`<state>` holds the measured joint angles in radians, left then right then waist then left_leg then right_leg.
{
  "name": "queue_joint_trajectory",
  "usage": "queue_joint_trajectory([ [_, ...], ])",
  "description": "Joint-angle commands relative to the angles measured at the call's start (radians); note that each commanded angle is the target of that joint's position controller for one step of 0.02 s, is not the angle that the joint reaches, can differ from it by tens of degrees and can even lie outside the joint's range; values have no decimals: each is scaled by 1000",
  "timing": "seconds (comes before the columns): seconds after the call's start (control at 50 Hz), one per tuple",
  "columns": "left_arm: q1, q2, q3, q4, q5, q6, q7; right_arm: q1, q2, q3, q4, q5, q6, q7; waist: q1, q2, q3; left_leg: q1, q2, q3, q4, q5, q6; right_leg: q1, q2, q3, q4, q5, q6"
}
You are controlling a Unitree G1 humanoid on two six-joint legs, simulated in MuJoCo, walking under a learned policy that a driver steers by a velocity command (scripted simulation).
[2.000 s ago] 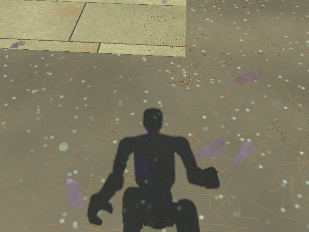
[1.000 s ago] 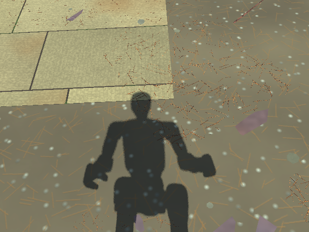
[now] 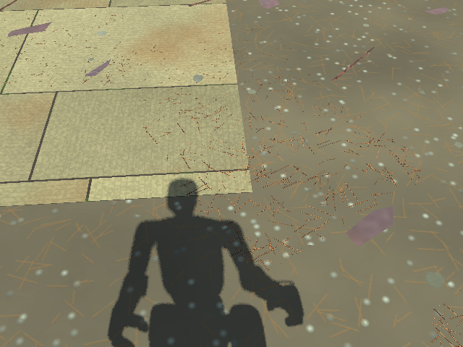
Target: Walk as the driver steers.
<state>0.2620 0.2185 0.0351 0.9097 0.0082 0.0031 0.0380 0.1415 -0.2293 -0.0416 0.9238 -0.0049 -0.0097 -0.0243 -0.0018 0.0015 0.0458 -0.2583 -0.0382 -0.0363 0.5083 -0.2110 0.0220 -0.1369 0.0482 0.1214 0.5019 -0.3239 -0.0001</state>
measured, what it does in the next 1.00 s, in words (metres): stands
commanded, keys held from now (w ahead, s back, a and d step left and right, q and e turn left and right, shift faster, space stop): no key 1.00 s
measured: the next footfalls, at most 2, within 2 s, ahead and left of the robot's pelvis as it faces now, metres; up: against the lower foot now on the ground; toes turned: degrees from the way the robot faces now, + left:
left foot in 1.96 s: +0.39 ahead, +0.12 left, +0.00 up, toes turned +1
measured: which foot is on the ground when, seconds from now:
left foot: down 0.00-1.00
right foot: down 0.00-1.00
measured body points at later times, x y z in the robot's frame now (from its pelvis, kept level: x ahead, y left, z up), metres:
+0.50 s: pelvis +0.00 +0.00 +0.00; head +0.01 +0.00 +0.45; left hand +0.01 +0.25 -0.15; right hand +0.07 -0.25 -0.14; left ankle +0.04 +0.11 -0.74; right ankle -0.03 -0.13 -0.74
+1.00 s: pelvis +0.00 +0.00 +0.00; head +0.01 +0.00 +0.45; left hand -0.01 +0.24 -0.15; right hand +0.05 -0.25 -0.15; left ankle +0.04 +0.11 -0.74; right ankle -0.03 -0.13 -0.74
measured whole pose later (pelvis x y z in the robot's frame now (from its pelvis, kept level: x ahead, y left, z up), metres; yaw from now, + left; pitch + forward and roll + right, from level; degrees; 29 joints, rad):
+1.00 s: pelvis +0.00 +0.00 +0.00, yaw +1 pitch -1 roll +0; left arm 0.32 0.18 0.01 1.07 0.00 -0.02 0.04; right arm 0.18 -0.21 -0.02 1.08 0.00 0.00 -0.04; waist -0.01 0.01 0.05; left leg -0.27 -0.04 -0.04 0.49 -0.19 0.03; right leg -0.15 0.04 0.10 0.48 -0.31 0.01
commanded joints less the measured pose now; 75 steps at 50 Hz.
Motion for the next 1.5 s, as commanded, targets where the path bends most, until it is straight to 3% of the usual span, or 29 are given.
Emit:
queue_joint_trajectory([
  [0.02,29,100,21,-19,0,-13,4,-31,-111,-20,-27,1,-12,-5,0,5,-14,82,74,-88,-102,7,29,-113,-45,27,-98,113,-10],
  [0.5,94,69,0,105,-4,-25,6,12,-100,-2,99,5,-2,-13,-7,0,-2,83,58,-72,-110,18,35,-128,-38,0,-117,119,-11],
  [1.3,161,39,-10,150,-7,-28,9,78,-76,8,128,8,0,-17,-6,-3,13,77,51,-62,-98,40,36,-141,-35,-17,-114,117,-13],
  [1.32,184,22,-14,163,-6,-28,9,96,-62,12,139,6,0,-18,-4,2,-12,86,45,-58,-110,-65,36,-129,-25,-29,-120,29,-15],
  [1.36,180,38,-9,157,-13,-26,13,107,-87,3,143,16,1,-21,-4,15,26,39,27,-54,-106,-368,53,-176,-1,-47,-89,-216,-41],
  [1.42,158,34,-10,125,-23,-52,10,142,-107,-7,136,28,-27,-15,-16,45,93,4,104,-175,-146,-558,114,-284,-31,-21,-34,-329,-83],
  [1.46,139,9,-14,110,-27,-77,-1,198,-131,-19,143,33,-49,-6,-29,89,71,57,196,-323,-213,-576,172,-315,-26,-54,56,-219,-82],
  [1.5,143,-2,-14,104,-27,-92,-11,197,-155,-27,129,32,-54,-2,-11,129,45,17,273,-449,-297,-592,219,-242,-24,-99,118,-116,-85],
])
Keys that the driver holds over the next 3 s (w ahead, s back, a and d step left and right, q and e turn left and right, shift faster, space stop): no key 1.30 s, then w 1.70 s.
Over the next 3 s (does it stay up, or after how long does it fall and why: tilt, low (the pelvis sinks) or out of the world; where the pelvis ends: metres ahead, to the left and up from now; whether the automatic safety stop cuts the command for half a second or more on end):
stays up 0.80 -0.01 0.00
